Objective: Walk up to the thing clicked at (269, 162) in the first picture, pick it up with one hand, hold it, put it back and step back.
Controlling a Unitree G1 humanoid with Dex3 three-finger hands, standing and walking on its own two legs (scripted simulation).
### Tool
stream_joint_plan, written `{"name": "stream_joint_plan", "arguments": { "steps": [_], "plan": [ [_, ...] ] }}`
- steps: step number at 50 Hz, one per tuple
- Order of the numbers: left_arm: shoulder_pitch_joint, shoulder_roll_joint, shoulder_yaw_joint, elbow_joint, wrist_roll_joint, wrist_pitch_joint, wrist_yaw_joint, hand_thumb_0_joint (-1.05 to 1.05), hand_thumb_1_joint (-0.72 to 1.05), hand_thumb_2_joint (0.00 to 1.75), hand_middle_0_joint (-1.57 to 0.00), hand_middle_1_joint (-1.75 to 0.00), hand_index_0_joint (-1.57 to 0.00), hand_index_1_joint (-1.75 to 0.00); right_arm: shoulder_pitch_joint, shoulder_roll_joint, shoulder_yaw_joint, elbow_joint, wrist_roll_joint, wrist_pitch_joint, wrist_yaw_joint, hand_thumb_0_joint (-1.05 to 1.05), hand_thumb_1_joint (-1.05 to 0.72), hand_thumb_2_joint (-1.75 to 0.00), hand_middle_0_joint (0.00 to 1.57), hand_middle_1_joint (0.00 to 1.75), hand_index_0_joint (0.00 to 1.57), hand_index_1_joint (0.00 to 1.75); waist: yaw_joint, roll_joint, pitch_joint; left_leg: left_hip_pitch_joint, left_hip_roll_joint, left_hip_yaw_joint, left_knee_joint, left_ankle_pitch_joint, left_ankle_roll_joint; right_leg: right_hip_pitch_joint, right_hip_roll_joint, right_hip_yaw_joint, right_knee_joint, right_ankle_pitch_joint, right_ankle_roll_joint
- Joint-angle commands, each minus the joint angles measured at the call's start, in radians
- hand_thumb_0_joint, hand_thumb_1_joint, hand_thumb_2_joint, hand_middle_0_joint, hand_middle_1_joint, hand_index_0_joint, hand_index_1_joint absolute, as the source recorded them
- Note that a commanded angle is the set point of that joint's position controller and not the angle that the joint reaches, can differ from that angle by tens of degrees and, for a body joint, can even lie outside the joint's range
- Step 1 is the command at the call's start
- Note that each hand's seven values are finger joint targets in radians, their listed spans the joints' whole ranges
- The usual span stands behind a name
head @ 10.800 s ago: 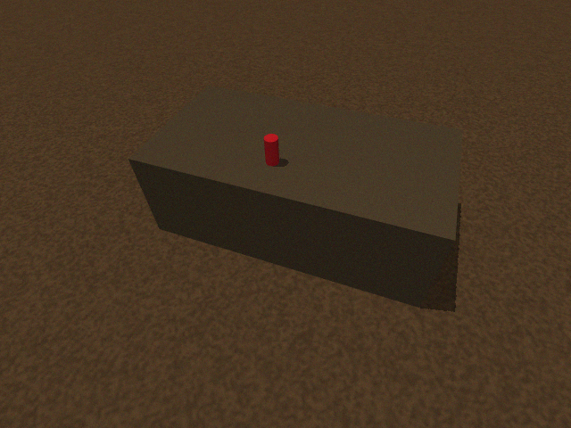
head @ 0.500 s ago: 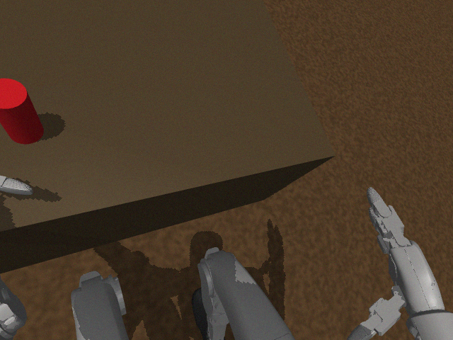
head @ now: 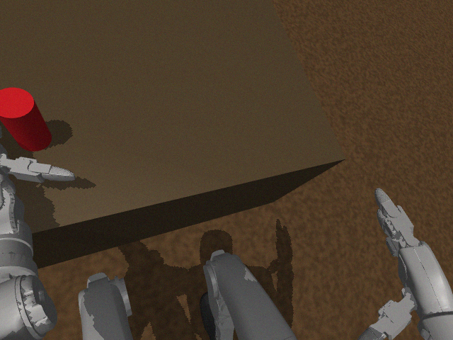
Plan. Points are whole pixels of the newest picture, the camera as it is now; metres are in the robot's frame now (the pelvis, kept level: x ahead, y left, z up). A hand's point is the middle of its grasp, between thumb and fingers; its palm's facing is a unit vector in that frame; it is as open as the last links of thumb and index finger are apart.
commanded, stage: rest palm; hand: left
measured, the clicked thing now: (24, 122) +0.54 +0.22 -0.07
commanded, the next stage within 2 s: close in 0.10 s
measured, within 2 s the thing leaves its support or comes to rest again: leaves its support in 1.38 s
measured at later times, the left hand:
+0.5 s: hand (34, 126) +0.53 +0.21 -0.07, palm faces +0.18 -0.98 +0.00, open 15.7 cm
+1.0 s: hand (33, 121) +0.54 +0.21 -0.06, palm faces +0.19 -0.98 -0.01, open 8.2 cm
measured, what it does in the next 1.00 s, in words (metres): stands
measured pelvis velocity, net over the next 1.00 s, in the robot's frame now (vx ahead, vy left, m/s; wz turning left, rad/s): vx -0.01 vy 0.00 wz -0.01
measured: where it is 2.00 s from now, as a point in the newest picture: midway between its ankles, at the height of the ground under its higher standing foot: outside the picture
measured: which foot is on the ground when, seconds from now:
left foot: down 0.00-1.00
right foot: down 0.00-1.00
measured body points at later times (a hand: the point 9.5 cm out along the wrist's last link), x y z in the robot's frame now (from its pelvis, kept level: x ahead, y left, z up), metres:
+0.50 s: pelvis +0.00 +0.00 -0.01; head +0.21 +0.10 +0.38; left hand +0.51 +0.26 -0.06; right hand +0.19 -0.25 +0.12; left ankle +0.07 +0.13 -0.51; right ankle +0.04 -0.15 -0.51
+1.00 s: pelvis -0.01 +0.00 -0.01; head +0.20 +0.10 +0.38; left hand +0.52 +0.26 -0.06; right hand +0.18 -0.24 +0.13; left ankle +0.07 +0.13 -0.51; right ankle +0.04 -0.15 -0.51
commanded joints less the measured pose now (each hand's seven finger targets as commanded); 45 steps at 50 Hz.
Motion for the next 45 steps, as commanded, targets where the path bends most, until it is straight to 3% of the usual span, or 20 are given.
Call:
{"name": "stream_joint_plan", "arguments": {
  "steps": [1,2,5,8,10,12,13,15,17,22,27,31,32,33,36,39,40,42,44,45],
  "plan": [
    [-0.335,0.178,-0.01,-0.213,0.009,-0.079,0.019,0.0,-0.51,0.05,-0.06,-0.07,-0.07,-0.06,0.073,-0.195,-0.167,-0.177,0.004,-0.034,-0.023,0.0,0.52,-0.05,0.05,0.05,0.05,0.05,0.006,0.387,-0.588,0.666,-0.035,0.006,-0.201,0.296,0.026,0.161,0.035,-0.035,-0.19,0.324,-0.075],
    [-0.342,0.172,-0.028,-0.213,0.016,-0.078,0.022,0.0,-0.52,0.05,-0.07,-0.07,-0.08,-0.06,0.076,-0.19,-0.17,-0.158,-0.001,-0.03,-0.021,0.0,0.52,-0.05,0.05,0.05,0.05,0.05,0.001,0.421,-0.587,0.678,-0.035,0.012,-0.191,0.309,0.025,0.162,0.033,-0.029,-0.194,0.333,-0.074],
    [-0.346,0.167,-0.028,-0.205,0.02,-0.087,0.042,0.0,-0.59,0.04,-0.1,-0.04,-0.1,-0.05,0.061,-0.186,-0.163,-0.162,-0.003,-0.025,-0.015,0.0,0.52,-0.06,0.05,0.05,0.05,0.05,0.003,0.427,-0.572,0.672,-0.034,0.009,-0.19,0.312,0.023,0.159,0.033,-0.028,-0.189,0.335,-0.074],
    [-0.314,0.193,0.002,-0.156,0.034,-0.094,0.072,0.0,-0.61,0.03,-0.11,-0.05,-0.11,-0.06,0.056,-0.178,-0.152,-0.13,-0.007,-0.014,-0.006,0.0,0.52,-0.06,0.05,0.05,0.05,0.05,0.01,0.411,-0.532,0.624,-0.033,0.01,-0.18,0.305,0.027,0.152,0.035,-0.026,-0.184,0.331,-0.071],
    [-0.317,0.184,-0.005,-0.151,0.046,-0.107,0.082,0.0,-0.61,0.02,-0.12,-0.05,-0.11,-0.06,0.043,-0.177,-0.152,-0.16,-0.011,-0.013,0.0,0.0,0.52,-0.06,0.05,0.05,0.05,0.05,-0.001,0.393,-0.549,0.605,-0.034,0.013,-0.174,0.299,0.032,0.172,0.036,-0.023,-0.186,0.335,-0.069],
    [-0.313,0.214,0.009,-0.147,0.048,-0.117,0.084,0.0,-0.52,0.06,-0.27,-0.16,-0.27,-0.16,0.033,-0.187,-0.154,-0.183,-0.007,-0.01,0.002,0.0,0.52,-0.05,0.05,0.05,0.05,0.05,0.0,0.383,-0.555,0.592,-0.032,0.01,-0.172,0.287,0.032,0.18,0.038,-0.02,-0.183,0.326,-0.069],
    [-0.35,0.226,0.004,-0.161,0.048,-0.124,0.082,0.0,-0.52,0.1,-0.32,-0.21,-0.32,-0.2,0.049,-0.18,-0.142,-0.204,-0.008,-0.01,0.004,0.0,0.52,-0.05,0.05,0.05,0.05,0.05,-0.018,0.385,-0.577,0.587,-0.032,0.014,-0.159,0.294,0.036,0.202,0.037,-0.011,-0.188,0.344,-0.065],
    [-0.37,0.236,0.014,-0.149,0.044,-0.124,0.081,0.0,-0.51,0.12,-0.38,-0.26,-0.39,-0.25,0.044,-0.194,-0.147,-0.237,-0.008,-0.008,0.001,0.0,0.51,-0.05,0.05,0.05,0.05,0.05,-0.022,0.386,-0.616,0.612,-0.03,0.008,-0.164,0.305,0.032,0.211,0.038,-0.016,-0.185,0.352,-0.066],
    [-0.391,0.242,0.012,-0.137,0.042,-0.12,0.079,0.0,-0.49,0.15,-0.42,-0.3,-0.43,-0.29,0.063,-0.199,-0.167,-0.195,-0.004,-0.002,-0.001,0.0,0.51,-0.05,0.05,0.05,0.05,0.05,-0.033,0.405,-0.594,0.597,-0.031,0.012,-0.155,0.294,0.035,0.196,0.037,-0.004,-0.187,0.353,-0.063],
    [-0.424,0.219,-0.022,-0.102,0.059,-0.103,0.069,0.0,-0.47,0.19,-0.51,-0.36,-0.52,-0.35,0.057,-0.203,-0.161,-0.213,-0.004,0.002,0.003,0.0,0.5,-0.05,0.05,0.05,0.05,0.05,-0.046,0.432,-0.567,0.628,-0.028,0.003,-0.17,0.269,0.024,0.137,0.037,-0.025,-0.174,0.31,-0.073],
    [-0.448,0.297,0.019,-0.097,0.065,-0.087,0.077,0.0,-0.44,0.26,-0.59,-0.44,-0.6,-0.44,0.044,-0.223,-0.168,-0.247,0.004,0.011,0.005,0.0,0.51,-0.05,0.05,0.05,0.05,0.05,-0.039,0.443,-0.563,0.632,-0.029,-0.001,-0.179,0.278,0.021,0.137,0.038,-0.035,-0.169,0.31,-0.075],
    [-0.458,0.319,0.028,-0.106,0.067,-0.076,0.075,0.0,-0.34,0.37,-0.71,-0.56,-0.71,-0.56,0.052,-0.215,-0.162,-0.251,0.003,0.011,0.007,0.0,0.51,-0.05,0.05,0.05,0.05,0.05,-0.041,0.457,-0.569,0.631,-0.028,0.005,-0.173,0.267,0.022,0.157,0.037,-0.025,-0.178,0.308,-0.07],
    [-0.461,0.287,0.008,-0.079,0.063,-0.071,0.071,0.0,-0.31,0.41,-0.74,-0.6,-0.74,-0.59,0.056,-0.209,-0.156,-0.244,0.0,0.012,0.007,0.0,0.5,-0.05,0.05,0.05,0.05,0.05,-0.059,0.443,-0.559,0.617,-0.029,0.007,-0.164,0.273,0.027,0.16,0.038,-0.021,-0.184,0.32,-0.068],
    [-0.457,0.301,0.018,-0.093,0.063,-0.07,0.071,0.0,-0.32,0.43,-0.77,-0.63,-0.78,-0.63,0.051,-0.209,-0.159,-0.231,0.003,0.013,0.007,0.0,0.5,-0.05,0.05,0.05,0.05,0.05,-0.046,0.445,-0.549,0.607,-0.03,0.008,-0.171,0.264,0.027,0.156,0.036,-0.022,-0.183,0.312,-0.068],
    [-0.468,0.257,-0.017,-0.059,0.07,-0.061,0.065,0.0,-0.26,0.51,-0.86,-0.73,-0.87,-0.72,0.052,-0.212,-0.153,-0.255,0.001,0.01,0.007,0.0,0.5,-0.05,0.05,0.05,0.05,0.05,-0.065,0.434,-0.541,0.619,-0.029,0.003,-0.18,0.265,0.025,0.14,0.039,-0.036,-0.186,0.312,-0.072],
    [-0.457,0.281,-0.01,-0.066,0.081,-0.056,0.073,0.0,-0.24,0.55,-0.91,-0.77,-0.91,-0.77,0.049,-0.219,-0.157,-0.258,0.003,0.013,0.007,0.0,0.5,-0.05,0.05,0.05,0.05,0.05,-0.052,0.451,-0.547,0.633,-0.028,0.004,-0.179,0.282,0.022,0.141,0.039,-0.037,-0.18,0.319,-0.075],
    [-0.47,0.31,0.012,-0.075,0.075,-0.057,0.076,0.0,-0.19,0.57,-0.93,-0.8,-0.94,-0.79,0.048,-0.225,-0.16,-0.267,0.007,0.012,0.006,0.0,0.5,-0.05,0.05,0.05,0.05,0.05,-0.049,0.446,-0.556,0.629,-0.028,0.003,-0.18,0.268,0.023,0.14,0.038,-0.035,-0.18,0.311,-0.073],
    [-0.456,0.28,-0.001,-0.049,0.073,-0.056,0.077,0.0,-0.14,0.64,-1.0,-0.87,-1.0,-0.87,0.05,-0.226,-0.175,-0.27,0.007,0.011,0.005,0.0,0.5,-0.05,0.05,0.05,0.05,0.05,-0.069,0.434,-0.53,0.608,-0.029,0.006,-0.175,0.248,0.025,0.147,0.039,-0.031,-0.187,0.304,-0.07],
    [-0.45,0.317,0.023,-0.059,0.072,-0.06,0.082,0.0,-0.1,0.69,-1.04,-0.92,-1.05,-0.92,0.056,-0.224,-0.167,-0.248,0.01,0.011,0.006,0.0,0.5,-0.05,0.05,0.05,0.05,0.05,-0.057,0.424,-0.515,0.599,-0.029,0.003,-0.178,0.252,0.026,0.139,0.04,-0.035,-0.187,0.304,-0.069],
    [-0.457,0.308,0.015,-0.067,0.075,-0.062,0.084,0.0,-0.05,0.72,-1.08,-0.95,-1.09,-0.95,0.058,-0.218,-0.168,-0.258,0.008,0.011,0.008,0.0,0.5,-0.05,0.05,0.05,0.05,0.05,-0.067,0.435,-0.534,0.608,-0.029,0.007,-0.17,0.269,0.028,0.151,0.041,-0.033,-0.185,0.321,-0.069]
  ]
}}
